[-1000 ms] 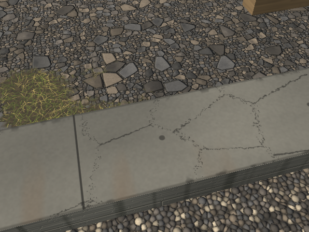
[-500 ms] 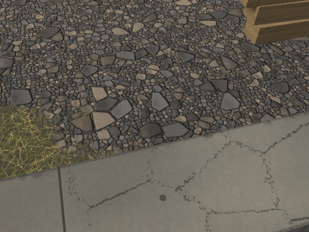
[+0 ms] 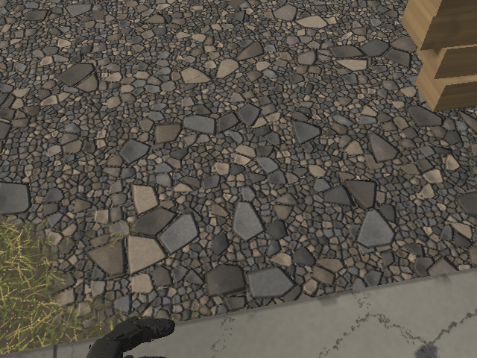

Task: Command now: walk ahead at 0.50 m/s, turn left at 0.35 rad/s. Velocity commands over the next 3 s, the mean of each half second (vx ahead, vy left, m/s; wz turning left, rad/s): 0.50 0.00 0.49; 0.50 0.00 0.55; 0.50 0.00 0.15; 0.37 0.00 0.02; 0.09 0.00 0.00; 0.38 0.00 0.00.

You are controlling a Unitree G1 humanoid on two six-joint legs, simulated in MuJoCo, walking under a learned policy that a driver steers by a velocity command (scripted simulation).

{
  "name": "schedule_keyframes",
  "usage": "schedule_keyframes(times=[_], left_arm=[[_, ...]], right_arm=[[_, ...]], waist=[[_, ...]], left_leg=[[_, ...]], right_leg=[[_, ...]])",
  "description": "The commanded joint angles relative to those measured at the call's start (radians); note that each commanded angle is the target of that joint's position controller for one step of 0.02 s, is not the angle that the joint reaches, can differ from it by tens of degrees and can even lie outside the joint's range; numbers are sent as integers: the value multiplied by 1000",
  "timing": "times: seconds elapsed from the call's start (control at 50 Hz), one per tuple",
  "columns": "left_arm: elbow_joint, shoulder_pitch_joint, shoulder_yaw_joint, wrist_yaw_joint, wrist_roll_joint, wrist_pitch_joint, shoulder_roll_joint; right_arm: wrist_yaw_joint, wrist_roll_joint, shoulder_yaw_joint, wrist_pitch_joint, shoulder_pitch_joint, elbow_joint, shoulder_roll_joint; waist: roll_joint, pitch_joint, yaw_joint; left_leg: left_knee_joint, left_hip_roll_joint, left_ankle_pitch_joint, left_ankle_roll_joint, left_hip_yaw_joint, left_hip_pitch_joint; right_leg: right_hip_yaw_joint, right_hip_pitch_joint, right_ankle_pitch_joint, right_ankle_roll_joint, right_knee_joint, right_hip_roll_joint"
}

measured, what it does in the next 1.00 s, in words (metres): climbs, turning left: left foot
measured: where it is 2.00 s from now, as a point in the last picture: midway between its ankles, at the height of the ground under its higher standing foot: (124, 161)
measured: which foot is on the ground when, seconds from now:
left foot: up 0.00-0.56, down 0.58-1.00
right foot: down 0.00-0.56, up 0.58-1.00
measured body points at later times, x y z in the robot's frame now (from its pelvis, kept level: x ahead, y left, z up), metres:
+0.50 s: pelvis +0.26 +0.00 +0.12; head +0.27 +0.01 +0.57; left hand +0.20 +0.27 -0.01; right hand +0.49 -0.17 +0.02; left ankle +0.39 +0.16 -0.57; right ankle +0.14 -0.11 -0.61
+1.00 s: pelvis +0.54 +0.11 +0.13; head +0.55 +0.15 +0.58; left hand +0.64 +0.43 +0.05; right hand +0.72 -0.11 +0.03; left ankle +0.39 +0.14 -0.61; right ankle +0.78 +0.08 -0.57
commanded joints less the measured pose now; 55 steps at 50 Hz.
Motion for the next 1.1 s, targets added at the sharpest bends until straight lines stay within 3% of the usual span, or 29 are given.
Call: schedule_keyframes(times=[0.02, 0.04, 0.06, 0.08, 0.1, 0.12, 0.16, 0.18, 0.24, 0.32, 0.38, 0.44, 0.5, 0.54, 0.56, 0.58, 0.6, 0.62, 0.64, 0.66, 0.7, 0.76, 0.82, 0.88, 0.94, 1.02, 1.06, 1.08, 1.1], left_arm=[[119, 364, 99, -9, -32, 11, 248], [172, 277, 76, -16, -36, 12, 134], [201, 202, 55, -16, -8, 6, 45], [227, 166, 45, -18, 15, -3, 2], [254, 196, 44, -16, 13, -14, -12], [283, 220, 47, -15, 2, -19, -2], [302, 237, 66, -1, 1, -20, 49], [309, 237, 67, 7, 2, -14, 43], [290, 211, 74, 50, 8, -30, 111], [285, 284, 99, 87, 3, -23, 203], [273, 336, 119, 91, -8, -7, 236], [248, 321, 137, 78, -19, 12, 252], [235, 302, 154, 64, -45, 32, 293], [225, 271, 169, 57, -59, 49, 333], [218, 242, 172, 53, -70, 54, 343], [212, 248, 165, 52, -60, 48, 320], [154, 276, 128, 54, -14, 29, 166], [101, 247, 110, 51, -40, -18, 154], [68, 108, 125, 41, -79, -51, 221], [55, 89, 119, 39, -86, -69, 215], [71, 129, 133, 42, -51, -66, 238], [50, 133, 143, 36, -24, -34, 237], [14, 17, 126, 37, -12, -24, 188], [-7, -89, 112, 24, -21, -29, 156], [-23, -135, 115, 12, -33, -38, 172], [-31, -106, 136, -3, -33, -54, 220], [4, 53, 163, 3, -24, -59, 267], [21, 209, 172, 8, -7, -58, 303], [59, 354, 195, 9, 9, -50, 383]], right_arm=[[37, 39, -26, -27, -30, -131, 2], [29, 27, -18, -2, -165, -211, 19], [21, 25, -29, 19, -209, -250, -28], [23, 23, -31, 29, -179, -264, -49], [26, 27, -30, 29, -143, -268, -49], [26, 25, -16, 34, -138, -284, -12], [14, 23, -9, 50, -163, -298, -5], [10, 16, -14, 58, -190, -296, -29], [16, -10, -45, 53, -268, -345, -117], [36, 7, -48, 50, -366, -374, -92], [59, 13, -50, 44, -466, -406, -73], [75, 19, -53, 40, -515, -428, -73], [72, 15, -71, 42, -484, -445, -98], [67, 26, -102, 47, -334, -422, -154], [59, 28, -131, 44, -197, -388, -204], [38, 23, -169, 45, -61, -348, -273], [28, 11, -185, 41, -42, -342, -370], [41, 4, -165, 13, -58, -376, -334], [48, 2, -141, -7, -68, -371, -253], [46, 4, -128, -18, -108, -374, -220], [40, 3, -101, -30, -202, -401, -154], [20, 5, -100, -36, -188, -418, -185], [-2, 1, -109, -30, -147, -425, -223], [-12, 2, -113, -18, -117, -421, -229], [-9, 11, -111, -15, -67, -398, -215], [-20, 6, -117, -1, -67, -383, -217], [-16, -1, -114, 3, -105, -398, -209], [-13, -13, -97, 4, -118, -421, -172], [-16, 6, -77, -6, 49, -422, -93]], waist=[[-132, -332, 73], [-79, -135, 36], [-61, -45, -10], [-88, -16, -51], [-80, -3, -59], [-70, 0, -82], [-72, 36, -78], [-47, 49, -80], [-90, 24, -82], [-47, 10, -21], [-57, 40, 40], [-47, 84, 61], [-91, 50, 29], [-138, -20, -57], [-120, -84, -133], [-69, -156, -191], [178, -181, -107], [152, -345, -82], [53, -247, -129], [19, -163, -94], [-18, -101, -27], [-30, -78, -3], [-1, -26, -33], [69, -19, -82], [98, -27, -114], [137, -19, -85], [142, -104, 3], [88, -247, 75], [-222, -407, 39]], left_leg=[[890, -118, -41, 21, -11, -511], [890, -46, 0, 65, 39, -605], [873, 11, 40, 97, 48, -592], [925, 20, 36, 129, 52, -577], [908, 25, 35, 160, 32, -594], [866, 21, 100, 178, 29, -651], [732, 13, 85, 158, 37, -710], [649, 9, 87, 149, 47, -723], [467, 17, 242, 81, 96, -729], [197, 50, 317, 59, 199, -755], [22, 81, 270, 62, 217, -804], [-116, 81, 191, 74, 267, -784], [-201, 0, 75, 99, 355, -611], [-226, -71, -7, 138, 390, -441], [-328, -110, 59, 171, 394, -250], [-362, -113, 81, 204, 303, 28], [-358, 144, 57, 340, -159, 334], [-571, 287, -217, 474, -641, 441], [-647, 280, -167, 397, -560, 377], [-635, 247, -67, 354, -413, 251], [-635, 159, 115, 299, -218, 49], [-661, 139, 245, 306, -155, -56], [-665, 94, 284, 280, -82, -144], [-635, 39, 207, 225, -28, -202], [-601, 77, 158, 207, -61, -130], [-508, 146, 262, 176, -129, 28], [-316, 88, 544, 135, -83, 30], [-78, 37, 438, 101, -45, -104], [331, -116, 16, 11, 44, -471]], right_leg=[[997, 757, -103, -152, -975, -362], [773, 562, -228, -97, -910, -317], [548, 415, -164, -58, -842, -277], [441, 355, -105, -37, -847, -251], [336, 403, 27, -24, -869, -228], [262, 434, 78, -2, -900, -215], [138, 469, 176, -14, -991, -204], [37, 497, 237, 2, -999, -152], [-31, 562, 362, -28, -1124, -163], [-94, 751, 400, -47, -1139, -187], [-90, 932, 405, -69, -1144, -259], [-128, 1030, 478, -71, -1124, -272], [-171, 1074, 979, -61, -992, -256], [-186, 1090, 1277, -46, -787, -243], [-201, 1038, 1262, -22, -606, -210], [-183, 844, 1029, 17, -364, -167], [-140, 380, 161, 79, -1, -13], [134, 194, -102, 94, 210, 124], [215, 96, 0, 64, 220, 62], [223, 105, 106, 39, 146, 16], [234, 204, 192, 41, 11, -42], [217, 234, 218, 92, -120, -54], [182, 213, 352, 133, -352, -28], [152, 318, 547, 136, -606, 38], [157, 346, 610, 124, -702, 50], [167, 353, 502, 63, -776, 51], [122, 570, 475, 9, -810, 83], [229, 845, 508, -50, -745, -32], [685, 1226, 353, -222, -807, -260]])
